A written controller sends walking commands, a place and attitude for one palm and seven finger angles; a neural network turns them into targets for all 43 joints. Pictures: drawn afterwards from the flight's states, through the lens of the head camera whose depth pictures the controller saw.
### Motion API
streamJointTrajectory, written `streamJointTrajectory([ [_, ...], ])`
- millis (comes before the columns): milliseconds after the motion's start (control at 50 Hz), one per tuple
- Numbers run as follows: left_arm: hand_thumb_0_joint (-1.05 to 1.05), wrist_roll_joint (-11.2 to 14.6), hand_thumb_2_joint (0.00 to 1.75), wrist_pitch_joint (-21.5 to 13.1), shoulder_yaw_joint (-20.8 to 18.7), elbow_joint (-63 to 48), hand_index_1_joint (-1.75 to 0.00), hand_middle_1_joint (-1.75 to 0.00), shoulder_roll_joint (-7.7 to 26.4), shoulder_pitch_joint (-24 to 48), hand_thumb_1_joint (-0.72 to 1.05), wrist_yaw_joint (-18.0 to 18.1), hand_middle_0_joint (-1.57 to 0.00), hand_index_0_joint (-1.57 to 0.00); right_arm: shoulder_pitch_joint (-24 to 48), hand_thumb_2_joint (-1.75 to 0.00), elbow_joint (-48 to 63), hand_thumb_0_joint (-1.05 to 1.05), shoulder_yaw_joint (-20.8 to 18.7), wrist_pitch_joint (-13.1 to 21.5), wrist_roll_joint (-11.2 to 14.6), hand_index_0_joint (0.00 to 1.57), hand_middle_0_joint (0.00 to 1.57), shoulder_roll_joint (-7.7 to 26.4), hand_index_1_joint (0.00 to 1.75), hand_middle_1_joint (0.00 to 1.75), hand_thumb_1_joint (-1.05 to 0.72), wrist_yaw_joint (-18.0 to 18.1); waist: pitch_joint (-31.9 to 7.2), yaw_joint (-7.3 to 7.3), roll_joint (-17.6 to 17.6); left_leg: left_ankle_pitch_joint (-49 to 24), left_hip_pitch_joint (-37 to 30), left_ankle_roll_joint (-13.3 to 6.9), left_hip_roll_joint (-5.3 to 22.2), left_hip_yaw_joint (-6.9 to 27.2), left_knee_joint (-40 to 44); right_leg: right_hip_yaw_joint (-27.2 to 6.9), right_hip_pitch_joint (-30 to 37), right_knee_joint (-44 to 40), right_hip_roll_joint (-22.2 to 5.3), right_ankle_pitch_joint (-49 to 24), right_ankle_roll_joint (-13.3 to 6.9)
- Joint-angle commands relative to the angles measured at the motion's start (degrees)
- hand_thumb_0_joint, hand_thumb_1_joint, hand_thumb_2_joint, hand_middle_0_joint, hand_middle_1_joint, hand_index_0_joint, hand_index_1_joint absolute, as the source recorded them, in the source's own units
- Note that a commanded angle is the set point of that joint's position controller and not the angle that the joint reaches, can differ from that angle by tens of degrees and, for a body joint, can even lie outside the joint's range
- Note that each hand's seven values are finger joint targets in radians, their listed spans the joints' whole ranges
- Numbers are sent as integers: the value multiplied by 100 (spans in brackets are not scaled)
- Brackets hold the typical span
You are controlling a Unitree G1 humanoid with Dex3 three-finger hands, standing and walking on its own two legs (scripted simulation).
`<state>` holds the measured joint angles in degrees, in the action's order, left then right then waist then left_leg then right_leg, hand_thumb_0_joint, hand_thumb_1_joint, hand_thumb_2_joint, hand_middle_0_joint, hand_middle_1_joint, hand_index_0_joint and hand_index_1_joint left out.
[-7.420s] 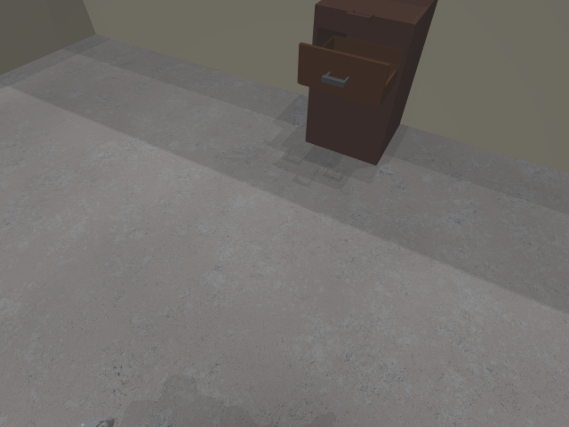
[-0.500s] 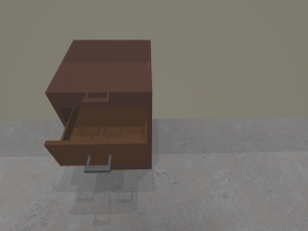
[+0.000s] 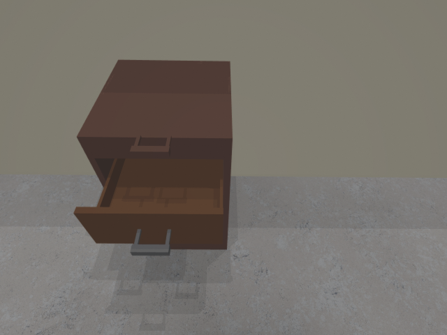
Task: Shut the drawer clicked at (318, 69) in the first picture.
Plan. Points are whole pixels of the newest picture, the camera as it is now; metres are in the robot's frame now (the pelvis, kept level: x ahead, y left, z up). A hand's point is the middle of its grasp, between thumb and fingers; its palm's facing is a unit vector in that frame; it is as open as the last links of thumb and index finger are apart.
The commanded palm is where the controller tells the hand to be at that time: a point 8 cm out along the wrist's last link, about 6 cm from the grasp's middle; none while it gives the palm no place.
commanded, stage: raise the hand and make a fist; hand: left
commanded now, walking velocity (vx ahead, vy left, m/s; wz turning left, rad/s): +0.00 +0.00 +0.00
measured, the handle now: (152, 241) +0.38 +0.23 -0.22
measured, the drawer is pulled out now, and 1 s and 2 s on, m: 0.19 0.19 0.19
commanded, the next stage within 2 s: bring the fist close to the handle in 1.82 s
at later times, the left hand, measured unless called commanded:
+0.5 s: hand out of the picture +0.13 +0.16 -0.09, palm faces +0.13 -0.99 -0.04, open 5.1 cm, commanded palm +0.13 +0.21 -0.09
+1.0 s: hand (150, 317) +0.17 +0.16 -0.11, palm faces +0.04 -1.00 -0.01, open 3.2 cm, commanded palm +0.15 +0.21 -0.11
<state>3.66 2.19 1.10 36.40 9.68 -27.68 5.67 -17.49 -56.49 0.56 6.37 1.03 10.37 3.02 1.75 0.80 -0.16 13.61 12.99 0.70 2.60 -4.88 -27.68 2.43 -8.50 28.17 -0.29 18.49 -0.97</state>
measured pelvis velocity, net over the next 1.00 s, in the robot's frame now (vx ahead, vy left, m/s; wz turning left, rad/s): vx -0.06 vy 0.01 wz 0.01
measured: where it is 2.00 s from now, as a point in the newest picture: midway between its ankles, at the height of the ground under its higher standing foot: outside the picture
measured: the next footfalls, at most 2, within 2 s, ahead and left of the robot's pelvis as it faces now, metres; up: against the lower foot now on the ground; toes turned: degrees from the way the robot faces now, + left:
none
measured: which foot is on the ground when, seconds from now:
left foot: down 0.00-1.00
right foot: down 0.00-1.00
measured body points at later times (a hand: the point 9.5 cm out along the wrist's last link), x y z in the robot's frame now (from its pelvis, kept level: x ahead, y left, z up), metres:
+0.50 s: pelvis -0.07 -0.01 -0.14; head +0.01 +0.00 +0.31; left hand +0.12 +0.22 -0.09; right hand +0.19 -0.20 -0.19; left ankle +0.01 +0.13 -0.74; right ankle -0.04 -0.10 -0.74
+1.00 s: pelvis -0.06 +0.01 -0.14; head +0.03 +0.03 +0.30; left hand +0.17 +0.21 -0.11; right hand +0.12 -0.24 -0.22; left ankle +0.01 +0.13 -0.74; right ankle -0.04 -0.10 -0.74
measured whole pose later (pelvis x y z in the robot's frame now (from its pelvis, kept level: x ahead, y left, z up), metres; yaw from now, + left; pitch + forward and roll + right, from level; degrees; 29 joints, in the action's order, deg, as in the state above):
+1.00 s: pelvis -0.06 +0.01 -0.14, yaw +1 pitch +20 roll -3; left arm 8.4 -28.8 0.2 1.4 8.8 -20.4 -2.7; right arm -12.0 -31.0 -2.0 7.9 -0.7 14.2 1.8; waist -10.2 -1.6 1.6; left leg 28.6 70.6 -0.9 3.8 0.0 -78.6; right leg 5.2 -63.3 78.4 -1.2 35.5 -0.8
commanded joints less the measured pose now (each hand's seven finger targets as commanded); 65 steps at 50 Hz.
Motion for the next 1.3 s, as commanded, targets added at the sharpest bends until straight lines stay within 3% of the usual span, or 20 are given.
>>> streamJointTrajectory([
  [0,0,539,90,-936,626,-3740,-41,-41,-554,897,90,65,-30,-30,647,-90,1564,0,-301,1155,169,20,20,1016,30,30,-90,176,-224,-466,87,-988,-70,-287,-48,529,-290,388,-1575,166,-50,-953,72],
  [20,0,469,90,-1201,561,-3585,-43,-43,-443,893,90,-23,-32,-32,585,-90,1672,0,-360,1222,49,20,20,1158,30,30,-90,164,-250,-636,-605,-505,328,-305,-97,592,-606,408,-2109,301,-23,-580,113],
  [40,0,449,90,-1514,579,-3135,-45,-45,-666,744,90,-146,-34,-34,573,-90,1822,0,-398,1270,-52,20,20,1113,30,30,-90,147,-206,-652,-1236,-174,879,-289,-151,661,-1011,452,-2651,602,-4,-203,141],
  [100,0,580,90,-2693,312,-2654,-52,-52,-847,-482,90,-824,-40,-40,907,-90,2366,0,-555,1387,-143,20,20,990,30,30,-90,-80,-962,9,-1434,141,2112,-107,-201,612,-1908,400,-3291,1718,44,222,28],
  [140,0,750,90,-3549,-115,-2822,-56,-56,-541,-689,90,-1398,-44,-44,1117,-90,2650,0,-630,1334,-138,20,20,965,30,30,-90,-228,-1395,232,-1201,122,2861,-46,-259,534,-2501,254,-3434,2429,34,-30,-30],
  [180,0,639,90,-4204,-616,-2926,-60,-60,-30,-617,90,-1711,-48,-48,1266,-90,2858,0,-700,1186,-152,20,20,912,30,30,-90,-390,-1797,395,-113,31,3276,-12,-291,391,-3069,90,-3768,3090,-8,-193,-135],
  [260,0,516,90,-3681,-668,-3933,-69,-69,206,-214,90,-1419,-56,-56,1484,-90,3678,0,-660,691,-62,20,20,887,30,30,-90,-371,-2241,410,25,659,3695,-129,-310,355,-3355,-123,-3946,3386,23,362,-132],
  [300,0,495,90,-3515,-471,-4776,-73,-73,186,358,90,-1186,-60,-60,1356,-90,3896,0,-602,539,-39,20,20,822,30,30,-90,-285,-2338,209,227,934,3758,-197,-276,397,-3534,-285,-4127,3288,18,720,-111],
  [360,0,558,90,-3738,-551,-5764,-80,-80,402,1110,90,-976,-66,-66,984,-90,3791,0,-527,474,-75,20,20,767,30,30,-90,-126,-2468,-115,333,948,3782,-262,-138,562,-3895,-427,-4463,3233,118,942,-90],
  [420,0,627,90,-3942,-159,-5731,-86,-86,198,1478,90,-1194,-72,-72,907,-90,3599,0,-418,616,-140,20,20,793,30,30,-90,-31,-2431,-404,372,1056,3959,-293,-84,662,-4221,-412,-4821,3229,135,1222,-72],
  [460,0,715,90,-3784,-43,-5221,-91,-91,160,1493,90,-1470,-76,-76,908,-90,3445,0,-358,720,-126,20,20,862,30,30,-90,19,-2181,-514,188,1256,4195,-290,-70,743,-4309,-407,-4989,3170,158,1481,-73],
  [540,0,825,90,-3070,-221,-4600,-99,-99,291,1141,90,-1739,-84,-84,943,-90,3461,0,-332,755,-43,20,20,944,30,30,-90,73,-2487,-277,-16,1479,4419,-274,-119,747,-4209,-439,-4756,3089,95,1886,-32],
  [600,0,875,90,-2646,-639,-4673,-106,-106,468,896,90,-1527,-90,-90,1034,-90,3532,0,-350,638,-17,20,20,871,30,30,-90,57,-2845,20,-76,1142,4322,-269,-149,689,-4064,-440,-4299,3098,45,1604,-30],
  [660,0,824,90,-2660,-967,-4683,-112,-112,597,903,90,-1106,-96,-96,1074,-90,3462,0,-370,530,-45,20,20,775,30,30,-90,55,-2730,93,-246,969,4382,-253,-114,679,-4007,-373,-4262,3170,70,1412,-24],
  [720,0,717,90,-3027,-682,-4957,-119,-119,348,877,90,-844,-102,-102,1001,-90,3444,0,-376,521,-108,20,20,778,30,30,-90,-28,-2672,0,40,914,4175,-243,-118,681,-3906,-177,-4524,3340,73,1196,-45],
  [780,0,559,90,-3302,-431,-4679,-125,-125,229,872,90,-789,-108,-108,943,-90,3371,0,-406,502,-146,20,20,846,30,30,-90,-72,-2462,-175,-103,1043,4248,-245,-102,732,-3936,-71,-4855,3459,98,1236,-48],
  [880,0,502,90,-3531,-231,-4661,-136,-136,205,951,90,-874,-118,-118,887,-90,3449,0,-429,494,-150,20,20,973,30,30,-90,-101,-2576,-196,202,1271,4119,-234,-115,786,-3914,21,-5153,3632,85,1305,-87],
  [980,0,517,90,-3549,-359,-4838,-147,-147,266,865,90,-812,-128,-128,875,-90,3526,0,-438,401,-166,20,20,975,30,30,-90,-134,-2850,-126,340,981,3893,-211,-107,843,-3929,118,-5162,3807,110,979,-109],
  [1100,0,425,90,-3427,-151,-4772,-160,-160,138,1011,90,-854,-140,-140,886,-90,3607,0,-398,238,-181,20,20,978,30,30,-90,-172,-2806,-235,298,999,3913,-208,-94,912,-4051,161,-5351,3894,133,922,-95],
  [1280,0,437,90,-3222,-326,-4774,-160,-160,281,1305,90,-927,-140,-140,919,-90,3673,0,-340,61,-195,20,20,980,30,30,-90,-173,-3018,-176,307,884,3951,-198,-106,957,-4186,181,-5392,4032,152,828,-111],
])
